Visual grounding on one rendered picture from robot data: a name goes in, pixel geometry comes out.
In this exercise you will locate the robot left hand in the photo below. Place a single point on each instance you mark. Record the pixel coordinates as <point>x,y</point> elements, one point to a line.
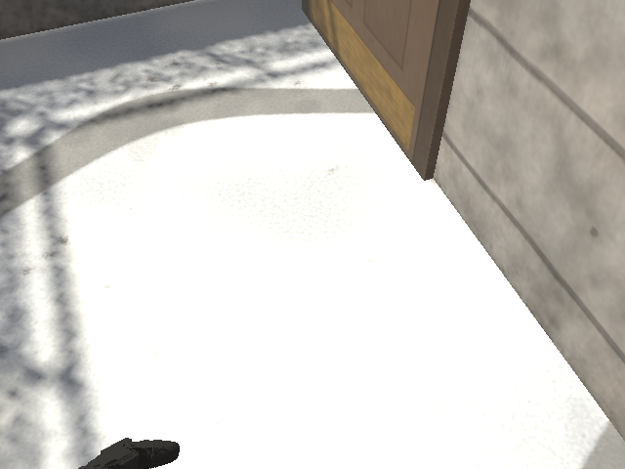
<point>126,454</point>

